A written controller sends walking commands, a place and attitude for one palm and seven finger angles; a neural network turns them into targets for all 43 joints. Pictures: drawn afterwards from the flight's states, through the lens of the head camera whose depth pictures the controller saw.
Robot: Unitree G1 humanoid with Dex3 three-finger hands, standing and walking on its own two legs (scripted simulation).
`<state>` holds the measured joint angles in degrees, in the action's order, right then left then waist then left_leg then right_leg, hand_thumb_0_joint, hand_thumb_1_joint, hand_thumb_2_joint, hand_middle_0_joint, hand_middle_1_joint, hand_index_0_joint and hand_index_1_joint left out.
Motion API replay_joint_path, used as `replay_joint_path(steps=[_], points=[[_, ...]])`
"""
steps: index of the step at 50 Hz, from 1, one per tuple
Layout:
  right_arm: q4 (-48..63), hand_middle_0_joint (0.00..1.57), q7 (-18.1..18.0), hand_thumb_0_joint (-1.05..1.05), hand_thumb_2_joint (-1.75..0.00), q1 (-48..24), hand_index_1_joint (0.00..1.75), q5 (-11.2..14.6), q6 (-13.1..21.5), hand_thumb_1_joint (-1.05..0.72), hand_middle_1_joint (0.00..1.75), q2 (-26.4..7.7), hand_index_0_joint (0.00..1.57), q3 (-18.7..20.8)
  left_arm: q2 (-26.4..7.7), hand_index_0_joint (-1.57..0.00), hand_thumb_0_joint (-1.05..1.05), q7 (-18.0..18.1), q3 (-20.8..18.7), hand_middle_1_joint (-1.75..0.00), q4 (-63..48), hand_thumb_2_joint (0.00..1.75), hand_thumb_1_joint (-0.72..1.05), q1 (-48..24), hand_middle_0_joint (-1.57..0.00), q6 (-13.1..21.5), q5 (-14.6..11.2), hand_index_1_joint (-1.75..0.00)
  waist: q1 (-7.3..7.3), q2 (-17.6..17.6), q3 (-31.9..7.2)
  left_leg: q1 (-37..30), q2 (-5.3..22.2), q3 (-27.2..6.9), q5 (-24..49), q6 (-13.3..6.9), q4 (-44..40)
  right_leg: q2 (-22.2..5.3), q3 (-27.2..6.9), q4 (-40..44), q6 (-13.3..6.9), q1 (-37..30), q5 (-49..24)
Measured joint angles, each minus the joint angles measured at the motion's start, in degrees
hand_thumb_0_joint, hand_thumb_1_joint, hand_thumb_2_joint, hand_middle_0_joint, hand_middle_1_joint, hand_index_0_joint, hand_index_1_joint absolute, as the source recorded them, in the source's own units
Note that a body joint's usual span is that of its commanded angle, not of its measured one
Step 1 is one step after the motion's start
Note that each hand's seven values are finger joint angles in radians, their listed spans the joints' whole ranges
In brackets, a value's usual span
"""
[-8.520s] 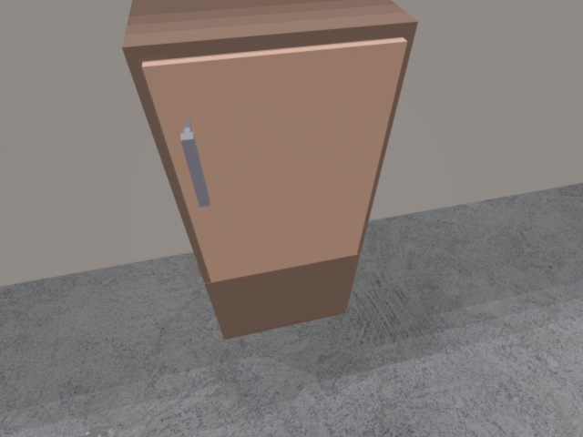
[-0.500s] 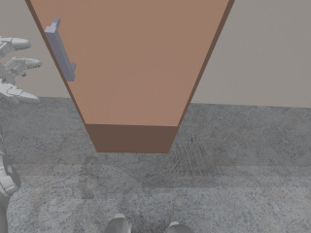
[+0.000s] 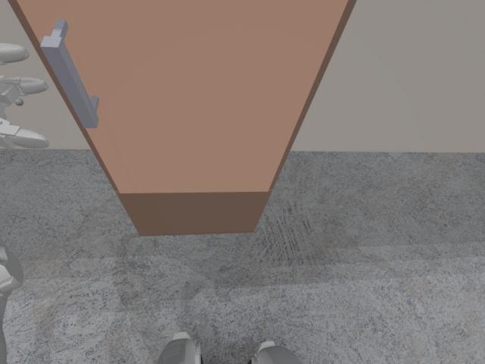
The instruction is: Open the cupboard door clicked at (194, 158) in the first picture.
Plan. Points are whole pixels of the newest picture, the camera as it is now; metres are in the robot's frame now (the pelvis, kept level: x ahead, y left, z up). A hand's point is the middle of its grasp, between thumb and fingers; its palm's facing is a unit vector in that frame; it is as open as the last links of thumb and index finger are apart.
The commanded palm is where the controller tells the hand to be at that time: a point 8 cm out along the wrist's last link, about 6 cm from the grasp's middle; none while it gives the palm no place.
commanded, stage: move the hooked fingers beside the handle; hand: left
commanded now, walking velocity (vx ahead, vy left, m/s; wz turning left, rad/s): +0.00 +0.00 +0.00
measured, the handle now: (77, 79) +0.52 +0.23 +0.12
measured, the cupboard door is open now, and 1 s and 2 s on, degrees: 0 0 0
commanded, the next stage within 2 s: slide the fingers in behind the handle in 1.16 s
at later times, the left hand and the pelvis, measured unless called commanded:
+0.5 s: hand (12, 110) +0.45 +0.29 +0.13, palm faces +0.05 -1.00 +0.00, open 14.0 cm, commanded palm +0.45 +0.33 +0.12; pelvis -0.01 -0.01 +0.00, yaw +2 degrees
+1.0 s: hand (6, 105) +0.47 +0.31 +0.12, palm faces +0.04 -1.00 +0.01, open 14.0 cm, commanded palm +0.45 +0.34 +0.12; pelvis +0.00 -0.01 +0.00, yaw +0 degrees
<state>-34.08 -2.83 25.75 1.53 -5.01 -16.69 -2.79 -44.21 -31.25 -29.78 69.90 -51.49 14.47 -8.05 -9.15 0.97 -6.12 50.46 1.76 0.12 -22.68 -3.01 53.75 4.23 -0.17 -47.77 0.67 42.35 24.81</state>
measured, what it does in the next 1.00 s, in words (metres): stands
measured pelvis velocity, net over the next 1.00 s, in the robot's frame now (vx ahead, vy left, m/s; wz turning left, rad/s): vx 0.00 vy -0.01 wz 0.00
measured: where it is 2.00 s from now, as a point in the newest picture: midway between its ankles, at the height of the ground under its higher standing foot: outside the picture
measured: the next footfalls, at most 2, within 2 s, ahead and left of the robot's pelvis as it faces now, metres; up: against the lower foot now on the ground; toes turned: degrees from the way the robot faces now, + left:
none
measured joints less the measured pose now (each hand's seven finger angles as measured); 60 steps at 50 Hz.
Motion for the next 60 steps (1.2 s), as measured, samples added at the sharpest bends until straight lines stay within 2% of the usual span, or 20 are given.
replay_joint_path(steps=[4,9,13,16,22,26,32,39,44,47,53,60], points=[[0.41,0.2,0.18,0.0,-0.9,-0.38,0.3,0.14,-0.22,-0.91,0.3,0.13,0.21,0.05,0.69,-0.3,-0.01,0.89,0.36,-1.2,-0.66,0.3,-0.5,1.49,-0.3,0.41,0.04,-1.2,0.38,0.13,-0.02,-0.79,-0.09,-0.2,-0.21,0.04,0.04,-0.05,0.19,0.1,-0.04,-0.93,0.21],[0.0,0.2,0.18,0.0,-0.9,-1.61,0.3,0.25,-0.21,-0.91,0.3,0.31,0.21,0.22,2.32,-0.3,-0.01,1.02,1.9,-1.2,-2.3,0.3,-0.5,1.88,-0.3,1.62,-1.09,-1.2,1.26,0.1,-0.11,-1.53,-0.35,-0.69,-0.14,0.18,0.01,-0.22,0.71,0.16,-0.18,-1.87,0.34],[-0.06,0.2,0.1,0.0,-0.9,-2.66,0.3,0.46,-0.1,-0.91,0.3,0.24,0.21,0.18,3.88,-0.3,-0.01,0.79,3.73,-1.2,-2.08,0.3,-0.5,1.51,-0.3,1.17,-1.77,-1.2,1.89,0.05,-0.47,-2.18,-0.61,-0.97,0.11,0.24,-0.27,-0.44,1.01,0.22,-0.27,-2.55,0.36],[0.6,0.2,-0.08,0.0,-0.9,-3.58,0.3,0.59,0.16,-0.91,0.3,0.02,0.21,-0.1,3.97,-0.3,-0.01,1.36,3.93,-1.2,-0.53,0.3,-0.5,1.05,-0.3,0.47,-1.28,-1.2,1.77,0.05,-0.46,-2.28,-0.69,-1.04,0.31,0.3,-0.27,-0.52,1.11,-0.1,-0.34,-2.54,0.36],[1.46,0.2,-0.64,0.0,-0.9,-4.96,0.3,0.77,1.03,-0.91,0.3,-0.3,0.21,-0.65,1.5,-0.3,-0.01,2.11,2.32,-1.2,2.3,0.3,-0.5,-0.47,-0.31,1.73,0.02,-1.2,0.97,-0.22,0.37,-1.05,-0.36,-1.22,0.52,0.61,0.62,-0.18,1.29,-1.34,-0.62,-1.13,0.32],[0.59,0.2,-1.01,0.0,-0.9,-4.47,0.3,0.79,1.28,-0.91,0.3,-0.48,0.21,-0.59,0.4,-0.3,-0.01,1.28,3.22,-1.2,2.35,0.3,-0.5,-2.13,-0.3,2.54,-0.2,-1.2,0.96,-0.26,0.86,-0.07,-0.29,-1.73,0.65,0.84,1.12,-0.04,1.78,-1.73,-0.82,-0.34,0.28],[-0.77,0.2,-1.45,0.0,-0.9,-2.99,0.3,0.8,1.26,-0.91,0.3,-0.78,0.21,-0.86,-0.43,-0.3,-0.01,0.53,4.81,-1.2,4.14,0.3,-0.5,-4.94,-0.3,0.82,-0.32,-1.2,0.59,-0.16,1.05,1.21,-0.42,-2.1,0.96,0.92,1.23,-0.11,2.16,-1.95,-0.91,0.89,0.18],[-0.66,0.2,-1.25,0.0,-0.9,-1.79,0.3,0.44,1.22,-0.91,0.3,-0.73,0.21,-0.79,-2.36,-0.3,-0.01,0.91,0.61,-1.2,4.09,0.3,-0.5,-4.37,-0.31,0.97,1.15,-1.2,-0.97,-0.1,1.01,2.55,0.4,-1.44,0.53,0.94,1.87,0.59,1.41,-2.35,-0.91,2.49,0.07],[-0.25,0.2,-0.89,0.0,-0.9,-0.59,0.3,0.53,0.63,-0.91,0.3,-0.62,0.21,-0.56,-4.08,-0.3,-0.01,0.02,-1.58,-1.2,4.25,0.3,-0.5,-2.62,-0.31,0.83,1.2,-1.2,-1.36,0.1,0.61,2.3,0.83,-0.92,-0.07,0.8,2.03,0.95,0.81,-2.15,-0.79,2.32,0.19],[-0.14,0.2,-0.74,0.0,-0.9,-0.04,0.3,0.57,0.24,-0.91,0.3,-0.53,0.21,-0.52,-4.35,-0.3,-0.01,-0.63,-1.71,-1.2,3.78,0.3,-0.5,-1.62,-0.3,0.68,0.89,-1.2,-1.03,0.18,0.53,2.0,0.77,-0.83,-0.24,0.68,1.95,0.89,0.71,-1.92,-0.69,1.95,0.27],[-0.62,0.2,-0.49,0.0,-0.9,-0.31,0.3,0.64,-0.2,-0.91,0.3,-0.32,0.21,-0.5,-2.74,-0.3,-0.01,-1.89,0.09,-1.2,2.69,0.3,-0.5,-0.8,-0.3,1.22,-1.05,-1.2,0.14,0.1,0.13,1.48,0.27,-1.08,-0.36,0.39,1.78,0.46,1.0,-1.43,-0.41,1.08,0.44],[-0.03,0.2,-0.5,0.0,-0.9,-2.43,0.3,0.26,0.27,-0.91,0.3,-0.22,0.21,-0.23,-0.23,-0.3,-0.01,-0.79,1.92,-1.2,0.78,0.3,-0.5,-0.82,-0.3,1.48,-0.83,-1.2,0.69,-0.11,0.1,1.65,-0.31,-1.45,-0.28,0.13,2.0,-0.04,1.43,-1.42,-0.13,0.9,0.51]])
